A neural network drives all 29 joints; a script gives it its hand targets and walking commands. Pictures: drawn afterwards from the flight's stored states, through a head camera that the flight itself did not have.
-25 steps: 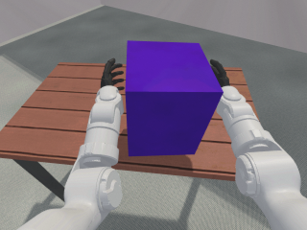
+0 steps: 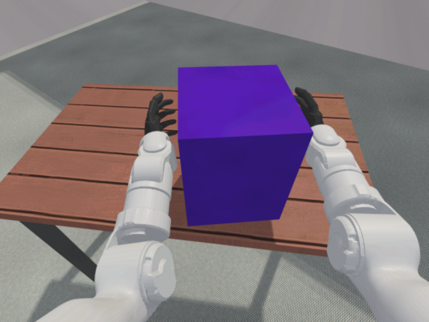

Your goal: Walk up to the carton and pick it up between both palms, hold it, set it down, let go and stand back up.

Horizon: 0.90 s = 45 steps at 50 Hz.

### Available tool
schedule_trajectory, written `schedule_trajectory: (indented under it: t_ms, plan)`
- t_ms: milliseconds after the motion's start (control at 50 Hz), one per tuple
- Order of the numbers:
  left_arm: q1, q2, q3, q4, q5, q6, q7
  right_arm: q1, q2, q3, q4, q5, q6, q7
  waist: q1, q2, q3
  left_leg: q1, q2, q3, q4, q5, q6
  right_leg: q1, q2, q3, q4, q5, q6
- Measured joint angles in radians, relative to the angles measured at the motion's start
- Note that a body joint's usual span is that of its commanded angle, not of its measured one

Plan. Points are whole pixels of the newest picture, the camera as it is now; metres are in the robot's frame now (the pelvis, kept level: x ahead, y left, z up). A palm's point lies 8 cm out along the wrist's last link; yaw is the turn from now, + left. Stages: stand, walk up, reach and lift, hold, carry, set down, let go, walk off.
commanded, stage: set down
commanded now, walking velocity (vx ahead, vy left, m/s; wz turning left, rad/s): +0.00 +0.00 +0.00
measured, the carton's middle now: (231, 147) +0.44 +0.03 +0.09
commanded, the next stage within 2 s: none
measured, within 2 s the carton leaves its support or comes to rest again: rests again in 1.68 s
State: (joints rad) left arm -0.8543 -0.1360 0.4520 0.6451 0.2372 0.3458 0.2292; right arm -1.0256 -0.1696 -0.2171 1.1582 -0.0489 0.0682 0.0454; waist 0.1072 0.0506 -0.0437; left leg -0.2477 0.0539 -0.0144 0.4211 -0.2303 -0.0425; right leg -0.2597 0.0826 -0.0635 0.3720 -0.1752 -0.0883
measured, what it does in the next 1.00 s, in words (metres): stands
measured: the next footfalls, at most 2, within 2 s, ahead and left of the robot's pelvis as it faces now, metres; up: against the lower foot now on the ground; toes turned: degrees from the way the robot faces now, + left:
none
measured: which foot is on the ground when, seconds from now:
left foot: down 0.00-1.00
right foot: down 0.00-1.00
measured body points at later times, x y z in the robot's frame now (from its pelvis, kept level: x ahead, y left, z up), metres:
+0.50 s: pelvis +0.00 +0.00 +0.00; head +0.02 -0.02 +0.45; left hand +0.40 +0.18 +0.13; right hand +0.46 -0.11 +0.12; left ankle -0.01 +0.15 -0.74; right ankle +0.01 -0.06 -0.74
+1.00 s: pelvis +0.00 +0.00 +0.00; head +0.03 -0.01 +0.45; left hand +0.40 +0.18 +0.11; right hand +0.46 -0.11 +0.11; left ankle -0.01 +0.15 -0.74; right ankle +0.01 -0.06 -0.74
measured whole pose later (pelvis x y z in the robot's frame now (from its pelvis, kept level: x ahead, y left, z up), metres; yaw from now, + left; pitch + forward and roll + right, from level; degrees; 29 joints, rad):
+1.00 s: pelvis +0.00 +0.00 +0.00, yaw +0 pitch +4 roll +0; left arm -0.76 -0.19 0.50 0.64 0.30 0.23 0.21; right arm -0.96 -0.11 -0.38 1.16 -0.21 -0.05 0.08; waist 0.11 0.03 -0.03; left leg -0.26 0.05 -0.01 0.42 -0.23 -0.04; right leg -0.27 0.08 -0.06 0.37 -0.18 -0.09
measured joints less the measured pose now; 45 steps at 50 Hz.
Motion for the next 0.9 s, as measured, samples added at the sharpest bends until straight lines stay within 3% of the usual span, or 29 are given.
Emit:
schedule_trajectory:
  t_ms: [360, 900]
  plan:
    - [0.055, -0.030, 0.032, 0.003, 0.025, -0.057, -0.010, 0.039, 0.034, -0.086, 0.005, -0.095, -0.048, 0.014, 0.000, -0.010, 0.002, -0.001, 0.000, 0.000, -0.001, 0.001, 0.000, -0.001, 0.000, -0.001, 0.000, 0.001, 0.000]
    - [0.093, -0.049, 0.046, -0.006, 0.052, -0.113, -0.020, 0.060, 0.053, -0.142, 0.005, -0.152, -0.108, 0.033, 0.000, -0.025, 0.011, -0.012, 0.000, 0.000, -0.003, 0.002, 0.000, -0.013, 0.000, -0.001, 0.000, 0.000, 0.000]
